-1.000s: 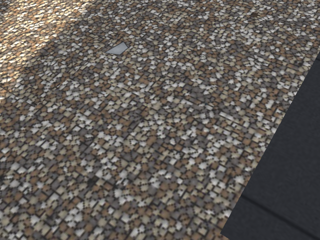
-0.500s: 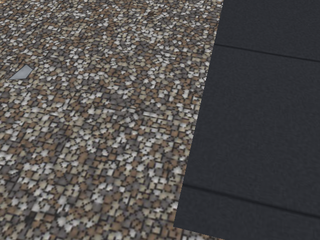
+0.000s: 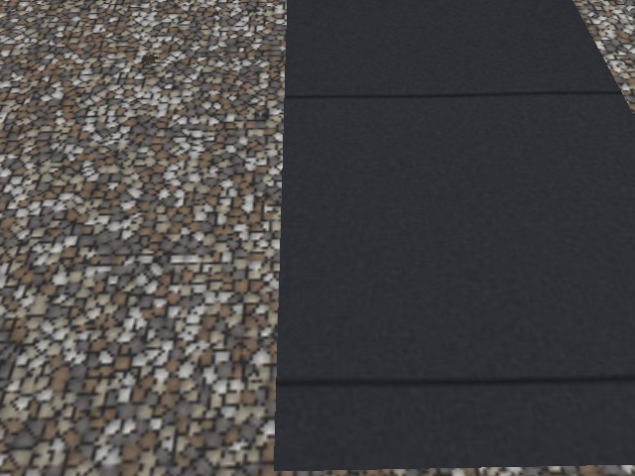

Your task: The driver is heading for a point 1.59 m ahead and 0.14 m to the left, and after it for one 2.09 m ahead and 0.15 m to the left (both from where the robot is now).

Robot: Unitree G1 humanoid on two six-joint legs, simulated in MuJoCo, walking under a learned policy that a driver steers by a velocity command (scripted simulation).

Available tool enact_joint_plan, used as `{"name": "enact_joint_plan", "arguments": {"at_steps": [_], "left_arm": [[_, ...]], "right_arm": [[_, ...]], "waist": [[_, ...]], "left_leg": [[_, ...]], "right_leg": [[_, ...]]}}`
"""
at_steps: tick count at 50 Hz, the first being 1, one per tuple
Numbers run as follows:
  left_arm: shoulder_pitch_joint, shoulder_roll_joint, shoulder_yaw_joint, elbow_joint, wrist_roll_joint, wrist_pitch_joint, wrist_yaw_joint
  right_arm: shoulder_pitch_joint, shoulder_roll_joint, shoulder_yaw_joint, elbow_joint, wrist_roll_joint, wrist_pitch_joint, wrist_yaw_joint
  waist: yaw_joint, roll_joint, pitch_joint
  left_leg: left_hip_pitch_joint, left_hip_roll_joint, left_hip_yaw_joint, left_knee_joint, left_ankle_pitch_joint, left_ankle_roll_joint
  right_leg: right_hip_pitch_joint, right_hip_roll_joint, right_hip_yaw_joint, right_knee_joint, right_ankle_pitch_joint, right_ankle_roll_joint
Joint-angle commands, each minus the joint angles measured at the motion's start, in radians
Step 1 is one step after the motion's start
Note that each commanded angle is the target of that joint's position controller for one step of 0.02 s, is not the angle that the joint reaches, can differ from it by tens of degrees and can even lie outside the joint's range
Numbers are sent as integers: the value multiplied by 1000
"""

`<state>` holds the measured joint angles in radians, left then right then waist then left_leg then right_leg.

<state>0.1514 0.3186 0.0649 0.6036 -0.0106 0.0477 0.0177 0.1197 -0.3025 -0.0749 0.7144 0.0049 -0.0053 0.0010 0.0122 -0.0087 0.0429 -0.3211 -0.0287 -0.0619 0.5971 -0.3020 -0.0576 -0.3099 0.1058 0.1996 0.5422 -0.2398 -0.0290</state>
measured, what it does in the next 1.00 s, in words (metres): steps on the spot: left foot, then right foot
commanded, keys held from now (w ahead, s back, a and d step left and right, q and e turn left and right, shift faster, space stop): no key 1.00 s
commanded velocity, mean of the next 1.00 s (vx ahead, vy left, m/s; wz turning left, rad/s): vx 0.00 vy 0.00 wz -0.09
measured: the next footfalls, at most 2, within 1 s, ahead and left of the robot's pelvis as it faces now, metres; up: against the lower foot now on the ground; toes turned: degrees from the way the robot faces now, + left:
left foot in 0.02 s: +0.05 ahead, +0.13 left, +0.00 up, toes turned -4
right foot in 0.32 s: +0.01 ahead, -0.14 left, +0.00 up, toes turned +2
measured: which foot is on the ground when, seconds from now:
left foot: up 0.00-0.00, down 0.02-1.00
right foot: down 0.00-0.02, up 0.04-0.30, down 0.32-1.00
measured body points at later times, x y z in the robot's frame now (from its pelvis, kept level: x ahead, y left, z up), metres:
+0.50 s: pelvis +0.00 -0.02 +0.00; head +0.01 -0.03 +0.45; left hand +0.13 +0.24 -0.11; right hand +0.11 -0.28 -0.12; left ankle +0.01 +0.13 -0.73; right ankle -0.03 -0.14 -0.74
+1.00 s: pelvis +0.00 -0.03 +0.00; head +0.01 -0.03 +0.45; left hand +0.09 +0.23 -0.13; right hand +0.05 -0.30 -0.14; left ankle +0.01 +0.13 -0.73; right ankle -0.03 -0.14 -0.74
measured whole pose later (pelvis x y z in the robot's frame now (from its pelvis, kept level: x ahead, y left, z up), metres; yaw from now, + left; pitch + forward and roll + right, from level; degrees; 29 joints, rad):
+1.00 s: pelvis +0.00 -0.03 +0.00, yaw -3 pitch -2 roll +0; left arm 0.22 0.23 0.02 0.93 0.00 0.00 0.02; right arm 0.23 -0.26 -0.03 0.96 0.00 0.01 -0.05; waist -0.02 0.01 0.04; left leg -0.19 0.05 -0.04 0.48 -0.25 -0.06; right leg -0.15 0.03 0.06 0.49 -0.30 -0.01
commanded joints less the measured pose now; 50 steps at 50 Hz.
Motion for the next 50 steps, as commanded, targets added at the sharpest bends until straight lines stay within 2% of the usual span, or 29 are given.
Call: {"name": "enact_joint_plan", "arguments": {"at_steps": [1, 2, 3, 4, 5, 6, 7, 9, 11, 12, 13, 14, 15, 16, 17, 18, 19, 20, 22, 27, 35, 50], "left_arm": [[-4, 102, 22, -55, 1, -11, 6], [62, 58, 9, -49, 25, -18, 5], [25, 103, 25, -65, 15, -23, 11], [25, 170, 46, -46, 15, -24, 18], [19, 178, 56, -32, 7, -21, 19], [34, 151, 54, -10, 5, -12, 22], [39, 127, 49, -3, 7, -6, 22], [39, 62, 27, 8, 3, -4, 15], [4, 18, 6, 6, 4, -11, 9], [-3, 21, 6, 9, 0, -14, 8], [14, 30, 10, 22, -4, -15, 6], [46, 32, 11, 42, -3, -17, 4], [51, 48, 12, 51, 6, -18, 3], [49, 95, 18, 41, 16, -17, 8], [37, 163, 32, 43, 22, -15, 14], [29, 104, 22, 55, 25, -16, 5], [18, 62, 10, 52, 28, -21, -2], [21, 56, 7, 63, 33, -26, -2], [30, 61, 4, 77, 29, -41, 0], [51, 45, -7, 106, 25, -51, 5], [61, 33, -13, 162, 20, -60, 5], [82, 24, -19, 302, 13, -59, 7]], "right_arm": [[41, -109, -25, -66, -21, -27, 5], [24, -175, -32, -87, -37, -24, -1], [12, -157, -23, -71, -57, -26, 1], [-11, -124, -14, -86, -44, -32, 1], [-17, -123, -14, -79, -30, -32, -4], [-27, -121, -12, -79, -18, -31, -8], [-38, -111, -7, -75, -8, -31, -10], [-37, -90, 1, -65, -8, -22, -12], [-21, -91, 0, -57, -10, -8, -12], [6, -101, -2, -49, -10, -1, -12], [15, -107, -2, -44, -5, 5, -12], [14, -103, 2, -40, 3, 8, -11], [47, -94, 7, -28, 7, 3, -9], [75, -84, 13, -21, -4, -10, -4], [103, -71, 19, -28, -24, -27, 5], [70, -54, 26, -20, -32, -32, 5], [25, -70, 24, -19, -32, -31, 5], [10, -69, 23, -17, -26, -27, 2], [23, -68, 23, -9, -19, -15, -7], [49, -62, 22, 30, -16, -6, -20], [78, -73, 18, 97, -12, -2, -34], [123, -67, 21, 218, -8, 5, -52]], "waist": [[-23, -79, -145], [34, 145, -158], [28, 277, -103], [6, 204, -82], [5, 172, -74], [9, 143, -69], [8, 138, -59], [8, 149, -66], [-20, 186, -91], [-35, 196, -104], [-30, 194, -112], [-11, 186, -112], [-12, 163, -108], [-27, 101, -124], [-77, -44, -132], [-55, -94, -138], [-32, -66, -101], [-27, -55, -84], [-30, -67, -46], [-29, -47, -22], [-26, -8, -28], [-26, -1, -16]], "left_leg": [[180, 97, -58, -235, 249, 59], [248, 281, -243, -262, 459, 141], [138, 392, -403, -297, 473, 313], [118, 392, -389, -309, 417, 352], [134, 349, -337, -297, 377, 325], [146, 305, -277, -286, 340, 291], [158, 292, -251, -273, 358, 277], [166, 234, -161, -257, 410, 256], [189, 206, -119, -230, 459, 248], [205, 210, -126, -218, 477, 253], [211, 209, -130, -202, 478, 251], [197, 202, -124, -188, 468, 236], [168, 193, -123, -190, 431, 202], [110, 178, -111, -181, 352, 145], [78, 106, -33, -165, 234, 91], [143, 70, 20, -167, 124, 44], [147, 63, 28, -150, 121, 23], [145, 65, 30, -141, 138, 25], [133, 68, 25, -138, 175, 30], [138, 69, 26, -143, 169, 18], [150, 75, 24, -153, 200, 3], [157, 69, 33, -165, 212, 7]], "right_leg": [[49, -185, 224, -34, 150, -82], [-38, -62, 83, 142, -143, -17], [-109, -7, -13, 241, -373, 36], [-114, -42, -9, 398, -393, 73], [-145, -40, -13, 480, -354, 90], [-156, -46, -9, 511, -324, 108], [-166, -57, -2, 510, -287, 122], [-116, -73, -61, 391, -253, 138], [-36, -100, -128, 204, -237, 140], [-3, -98, -146, 125, -209, 139], [39, -93, -161, 24, -135, 131], [107, -86, -179, -123, -8, 116], [177, -94, -160, -219, 105, 93], [261, -158, -83, -203, 241, 62], [259, -212, -30, -117, 334, 9], [172, -203, -37, -116, 181, -29], [136, -187, -38, -134, 103, -27], [117, -179, -42, -143, 79, -14], [95, -171, -44, -144, 106, 0], [75, -161, -46, -146, 89, 2], [97, -146, -60, -143, 129, -2], [107, -120, -97, -149, 155, 5]]}}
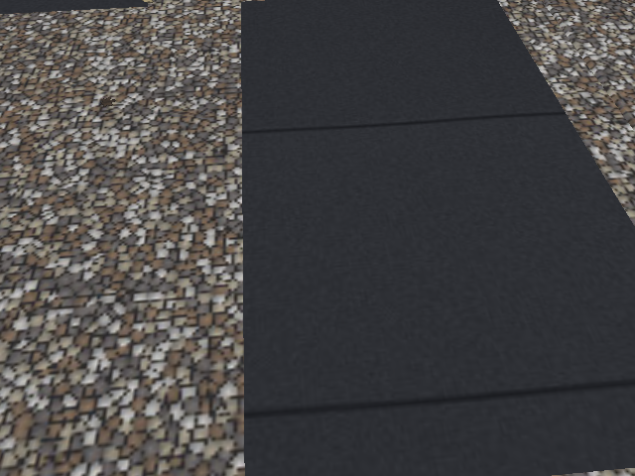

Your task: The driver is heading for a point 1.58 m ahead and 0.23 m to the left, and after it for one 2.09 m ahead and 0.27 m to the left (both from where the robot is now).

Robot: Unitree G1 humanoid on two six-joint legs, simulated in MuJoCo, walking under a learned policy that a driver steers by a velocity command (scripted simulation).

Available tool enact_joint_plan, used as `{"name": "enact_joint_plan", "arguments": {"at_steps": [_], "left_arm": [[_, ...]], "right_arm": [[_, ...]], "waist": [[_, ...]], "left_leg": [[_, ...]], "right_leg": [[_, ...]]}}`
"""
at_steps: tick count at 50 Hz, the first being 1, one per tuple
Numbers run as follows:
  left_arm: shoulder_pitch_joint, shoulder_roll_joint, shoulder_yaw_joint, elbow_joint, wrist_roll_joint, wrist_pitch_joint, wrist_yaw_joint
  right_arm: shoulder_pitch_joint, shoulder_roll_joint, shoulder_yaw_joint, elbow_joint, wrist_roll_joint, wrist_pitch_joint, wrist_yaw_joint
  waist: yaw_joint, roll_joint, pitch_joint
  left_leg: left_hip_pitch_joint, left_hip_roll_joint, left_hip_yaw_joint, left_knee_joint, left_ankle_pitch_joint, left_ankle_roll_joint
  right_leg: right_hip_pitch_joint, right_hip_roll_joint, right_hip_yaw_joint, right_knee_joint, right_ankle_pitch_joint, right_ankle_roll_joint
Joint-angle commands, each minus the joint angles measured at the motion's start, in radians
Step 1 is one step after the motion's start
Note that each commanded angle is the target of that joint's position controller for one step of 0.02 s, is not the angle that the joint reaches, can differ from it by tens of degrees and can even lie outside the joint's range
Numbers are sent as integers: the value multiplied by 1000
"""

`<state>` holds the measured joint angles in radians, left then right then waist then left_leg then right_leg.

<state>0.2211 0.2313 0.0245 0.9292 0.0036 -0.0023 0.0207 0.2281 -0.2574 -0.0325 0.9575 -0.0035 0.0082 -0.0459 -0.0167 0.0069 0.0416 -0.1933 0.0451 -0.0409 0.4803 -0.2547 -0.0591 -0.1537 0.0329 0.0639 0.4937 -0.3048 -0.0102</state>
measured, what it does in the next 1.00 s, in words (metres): walks ahead: right foot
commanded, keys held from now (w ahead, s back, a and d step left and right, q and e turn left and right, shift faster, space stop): no key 0.20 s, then w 0.80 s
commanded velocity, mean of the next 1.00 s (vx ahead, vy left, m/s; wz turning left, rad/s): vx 0.28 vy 0.00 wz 0.00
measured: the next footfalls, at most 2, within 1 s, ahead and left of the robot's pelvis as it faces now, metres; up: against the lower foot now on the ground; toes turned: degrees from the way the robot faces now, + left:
right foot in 0.88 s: +0.42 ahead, -0.09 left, +0.00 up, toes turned -1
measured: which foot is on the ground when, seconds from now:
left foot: down 0.00-0.88, up 0.90-1.00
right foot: down 0.00-0.42, up 0.44-0.86, down 0.88-1.00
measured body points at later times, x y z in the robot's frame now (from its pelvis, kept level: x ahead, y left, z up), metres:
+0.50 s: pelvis +0.05 +0.04 +0.00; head +0.05 +0.06 +0.45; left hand +0.08 +0.30 -0.16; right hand +0.05 -0.22 -0.14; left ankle +0.01 +0.13 -0.74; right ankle -0.02 -0.10 -0.69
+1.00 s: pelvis +0.30 -0.01 -0.01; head +0.33 -0.01 +0.44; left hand +0.45 +0.25 -0.12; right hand +0.29 -0.27 -0.15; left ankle +0.15 +0.13 -0.64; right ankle +0.38 -0.09 -0.74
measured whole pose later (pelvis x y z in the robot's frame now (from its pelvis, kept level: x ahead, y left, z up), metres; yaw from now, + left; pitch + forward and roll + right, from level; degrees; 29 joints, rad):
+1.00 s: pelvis +0.30 -0.01 -0.01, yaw +1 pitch +0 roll +0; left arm 0.09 0.25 0.05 0.89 -0.01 -0.10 -0.04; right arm 0.38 -0.25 -0.03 1.00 0.03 -0.10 -0.01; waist -0.02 0.02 0.05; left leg -0.29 0.03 -0.05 1.17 -0.40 0.05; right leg -0.36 0.04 -0.06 0.49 -0.15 -0.07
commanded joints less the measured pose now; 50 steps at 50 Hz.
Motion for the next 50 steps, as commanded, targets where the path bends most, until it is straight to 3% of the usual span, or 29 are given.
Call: {"name": "enact_joint_plan", "arguments": {"at_steps": [1, 10, 12, 13, 15, 16, 17, 19, 20, 21, 22, 23, 24, 25, 27, 29, 31, 34, 39, 41, 42, 43, 44, 45, 46, 47, 48, 49, 50], "left_arm": [[15, 111, 21, -16, -1, -9, 5], [34, 105, 14, 46, -3, -6, 9], [56, 113, 17, 64, -10, 0, 14], [59, 137, 25, 63, -16, 2, 16], [93, 179, 37, 60, -22, -9, 14], [108, 205, 47, 63, -26, -19, 12], [102, 206, 50, 59, -30, -28, 11], [26, 179, 44, 34, -37, -39, 7], [-30, 164, 38, 16, -42, -37, 4], [-60, 131, 30, -1, -36, -41, 2], [-79, 59, 10, -24, -26, -52, 1], [-88, 78, 18, -62, -34, -72, 6], [-64, 114, 26, -52, -50, -86, 0], [-36, 112, 26, -34, -55, -96, -11], [-60, 126, 38, -27, -37, -108, -19], [-89, 104, 41, -33, -26, -107, -33], [-142, 65, 32, -55, -24, -100, -41], [-282, 32, 12, -115, -26, -98, -46], [-374, 71, 10, -168, -36, -99, -63], [-337, 107, 24, -170, -34, -105, -68], [-275, 134, 38, -156, -34, -105, -66], [-134, 169, 60, -115, -36, -103, -60], [41, 209, 82, -65, -38, -96, -50], [200, 301, 104, -35, -12, -91, -42], [226, 269, 90, -17, -11, -89, -50], [137, 191, 66, -21, -21, -96, -53], [30, 158, 55, -41, -23, -101, -53], [-42, 131, 46, -54, -16, -106, -56], [-75, 106, 39, -57, -3, -112, -61]], "right_arm": [[17, -111, -21, -19, 1, -8, -5], [37, -95, -13, 34, 2, -7, -8], [55, -78, -10, 54, 8, -5, -10], [44, -78, -11, 49, 13, -6, -10], [1, -59, -5, 23, 14, -28, -4], [-6, -35, 1, 13, 19, -45, 5], [-7, -33, 2, 8, 25, -64, 15], [51, -31, 1, 22, 36, -93, 35], [138, -32, -4, 58, 35, -101, 40], [230, -59, -17, 99, 25, -104, 43], [352, -153, -42, 125, 21, -108, 44], [416, -228, -52, 132, 10, -117, 60], [319, -160, -30, 109, 4, -128, 60], [256, -111, -18, 82, 8, -133, 60], [214, -89, -9, 63, 12, -130, 64], [266, -46, 5, 76, 4, -115, 59], [300, -61, 5, 79, 2, -102, 46], [293, -101, 0, 64, -1, -91, 28], [319, -125, -16, 78, 20, -92, 22], [295, -139, -26, 71, 19, -85, 21], [281, -152, -31, 64, 14, -78, 22], [264, -151, -32, 57, 7, -68, 23], [251, -141, -26, 41, -1, -63, 24], [339, -42, 4, 15, -12, -74, 36], [383, 32, 26, 29, 5, -99, 43], [262, -78, -4, -2, 41, -123, 46], [174, -117, -16, -32, 57, -136, 44], [134, -118, -21, -36, 48, -139, 36], [142, -103, -28, -33, 36, -131, 31]], "waist": [[3, -16, -13], [6, -10, 0], [12, -33, -8], [20, -62, 26], [45, -148, 102], [50, -203, 120], [44, -209, 142], [-14, -190, 150], [-63, -155, 129], [-90, -70, 93], [-118, 183, 32], [-117, 315, 22], [-59, 179, 80], [-33, 124, 112], [-25, 81, 102], [-37, 105, 63], [-47, 92, 54], [-66, 80, 86], [-51, 99, 125], [-6, 102, 81], [34, 121, 23], [106, 127, -68], [184, 116, -174], [167, -84, -344], [140, -239, -452], [136, -180, -271], [100, -126, -130], [66, -51, -71], [27, -53, -47]], "left_leg": [[29, -5, 13, -49, 164, 9], [24, -12, 19, -54, 155, 15], [5, -57, 68, -13, -77, 24], [-45, -80, 91, 34, -215, 35], [-175, -89, 107, 160, -269, 53], [-202, -73, 97, 248, -219, 64], [-215, -43, 64, 289, -200, 84], [-139, -20, 58, 160, -207, 131], [25, -38, 72, 14, -138, 143], [170, -25, 12, -50, -68, 138], [290, 157, -302, -213, -224, 203], [325, 336, -682, -346, -309, 322], [279, 357, -671, -341, -314, 334], [265, 308, -541, -334, -266, 302], [288, 236, -349, -342, -57, 240], [297, 176, -205, -338, 190, 216], [292, 160, -137, -340, 318, 226], [187, 137, -76, -380, 303, 228], [208, 191, -50, -392, 336, 226], [276, 211, -32, -313, 543, 206], [296, 212, -19, -227, 738, 195], [277, 185, 9, -63, 888, 175], [150, 144, 27, 155, 841, 145], [-216, 21, 57, 540, 428, 92], [-399, -113, -59, 779, -311, 78], [-500, -52, -105, 876, -285, 105], [-521, 2, -68, 859, -180, 123], [-469, 48, -50, 810, -92, 123], [-406, 81, -48, 762, -37, 119]], "right_leg": [[-50, -46, 37, -101, 219, -13], [-59, -37, 23, -105, 199, -8], [-65, -24, 24, -129, -102, -29], [-99, -42, 60, -153, -309, -57], [-132, -157, 230, -253, -546, -131], [-140, -238, 346, -302, -584, -180], [-165, -286, 415, -329, -564, -213], [-191, -275, 364, -290, -450, -195], [-256, -214, 270, -231, -368, -153], [-320, -134, 159, -81, -225, -108], [-436, -4, -30, 250, -130, -32], [-577, 44, -22, 481, -271, -17], [-636, -28, 45, 626, -232, -34], [-662, -70, 45, 662, -127, -54], [-676, -123, 6, 603, 26, -65], [-628, -131, -40, 538, 100, -47], [-624, -122, -74, 452, 145, -17], [-536, -90, -108, 225, 254, 11], [-445, -71, -96, 56, 324, -21], [-373, -51, -98, 30, 287, -54], [-278, -23, -116, 39, 262, -73], [-104, 7, -134, 41, 250, -99], [151, -27, -93, 49, 244, -135], [552, -289, 292, 40, 94, -268], [630, -434, 697, -167, -119, -350], [484, -382, 632, -229, -167, -289], [308, -356, 477, -258, -80, -253], [155, -319, 358, -286, 57, -235], [53, -277, 259, -312, 144, -219]]}}
Velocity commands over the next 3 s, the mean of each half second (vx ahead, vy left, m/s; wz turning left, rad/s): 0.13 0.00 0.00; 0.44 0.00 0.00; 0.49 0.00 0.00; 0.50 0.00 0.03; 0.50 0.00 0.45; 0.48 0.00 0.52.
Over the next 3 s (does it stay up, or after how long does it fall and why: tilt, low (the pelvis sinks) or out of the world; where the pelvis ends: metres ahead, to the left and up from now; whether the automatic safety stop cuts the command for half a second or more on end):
stays up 1.43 0.15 -0.01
